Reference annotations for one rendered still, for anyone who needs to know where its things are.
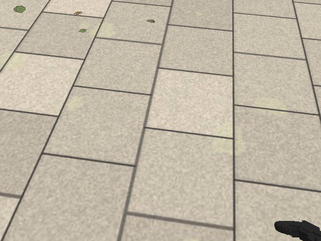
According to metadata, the right robot hand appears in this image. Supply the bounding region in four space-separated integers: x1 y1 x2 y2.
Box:
274 220 321 241

